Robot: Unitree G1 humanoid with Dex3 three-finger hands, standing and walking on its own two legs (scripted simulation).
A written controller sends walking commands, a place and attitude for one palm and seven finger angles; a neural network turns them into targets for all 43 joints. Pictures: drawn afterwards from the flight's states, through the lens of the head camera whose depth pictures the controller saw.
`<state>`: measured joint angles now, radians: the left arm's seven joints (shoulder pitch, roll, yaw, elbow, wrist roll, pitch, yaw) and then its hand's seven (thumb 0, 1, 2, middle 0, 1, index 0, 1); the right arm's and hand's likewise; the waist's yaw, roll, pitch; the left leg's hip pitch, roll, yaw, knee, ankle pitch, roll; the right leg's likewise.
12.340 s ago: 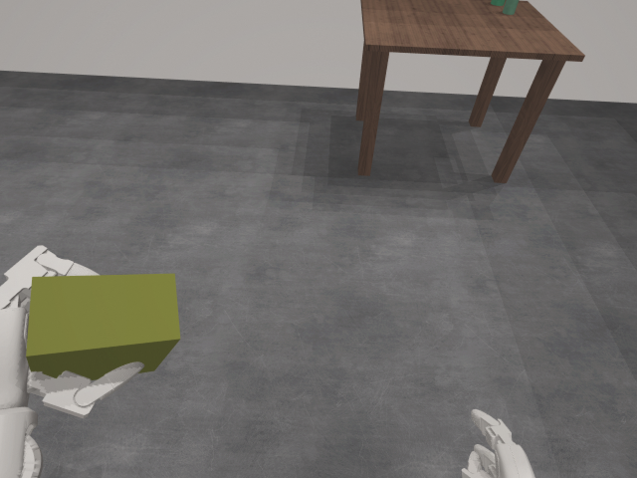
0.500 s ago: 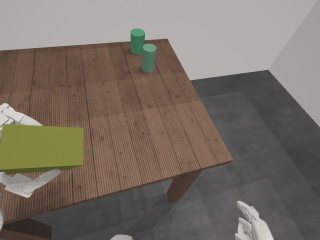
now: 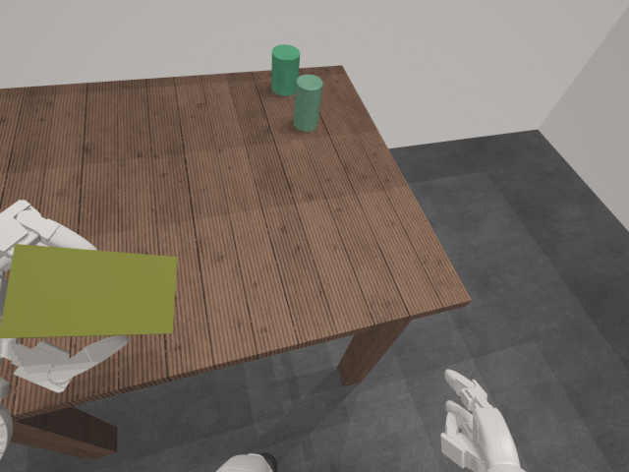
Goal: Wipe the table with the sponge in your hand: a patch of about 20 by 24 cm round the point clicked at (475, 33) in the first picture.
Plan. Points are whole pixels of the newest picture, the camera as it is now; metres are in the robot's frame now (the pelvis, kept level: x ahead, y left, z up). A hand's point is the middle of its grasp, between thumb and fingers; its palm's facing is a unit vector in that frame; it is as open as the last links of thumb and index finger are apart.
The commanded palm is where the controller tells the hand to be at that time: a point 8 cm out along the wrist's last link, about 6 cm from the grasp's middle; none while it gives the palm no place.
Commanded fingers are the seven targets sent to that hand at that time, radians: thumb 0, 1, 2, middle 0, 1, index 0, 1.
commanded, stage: come to a stop and stand still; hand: left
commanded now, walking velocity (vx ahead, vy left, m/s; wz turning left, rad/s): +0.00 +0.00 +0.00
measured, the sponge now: (113, 299) +0.23 +0.22 +0.14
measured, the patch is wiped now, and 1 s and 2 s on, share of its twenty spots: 0.00 0.00 0.00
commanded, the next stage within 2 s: look again from close up in 0.08 s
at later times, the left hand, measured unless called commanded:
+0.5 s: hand (102, 304) +0.22 +0.22 +0.15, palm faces +0.28 -0.87 -0.40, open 10.5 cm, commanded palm +0.17 +0.26 +0.18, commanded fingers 0.00 0.10 1.30 -1.20 -1.60 -1.20 -1.60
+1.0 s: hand (161, 262) +0.26 +0.18 +0.16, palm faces +0.25 -0.90 -0.36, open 10.5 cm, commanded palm +0.21 +0.23 +0.18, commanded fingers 0.00 0.10 1.30 -1.20 -1.60 -1.20 -1.60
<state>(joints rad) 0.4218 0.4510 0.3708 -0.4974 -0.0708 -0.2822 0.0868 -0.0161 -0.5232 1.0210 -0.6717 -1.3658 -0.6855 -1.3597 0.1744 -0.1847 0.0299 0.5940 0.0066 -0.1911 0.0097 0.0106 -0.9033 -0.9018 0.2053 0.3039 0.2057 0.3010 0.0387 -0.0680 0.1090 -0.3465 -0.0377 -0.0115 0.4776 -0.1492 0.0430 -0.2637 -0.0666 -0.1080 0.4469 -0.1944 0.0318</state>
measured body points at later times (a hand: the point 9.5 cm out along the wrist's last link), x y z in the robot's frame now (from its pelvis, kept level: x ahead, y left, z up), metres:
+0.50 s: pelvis +0.00 -0.02 +0.00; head +0.04 +0.00 +0.45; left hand +0.20 +0.26 +0.18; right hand +0.19 -0.26 -0.06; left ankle +0.06 +0.08 -0.74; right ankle +0.02 -0.15 -0.74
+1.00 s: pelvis +0.03 -0.04 +0.00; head +0.05 -0.02 +0.45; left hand +0.25 +0.23 +0.18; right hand +0.20 -0.27 -0.06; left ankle +0.06 +0.08 -0.74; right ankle +0.02 -0.15 -0.74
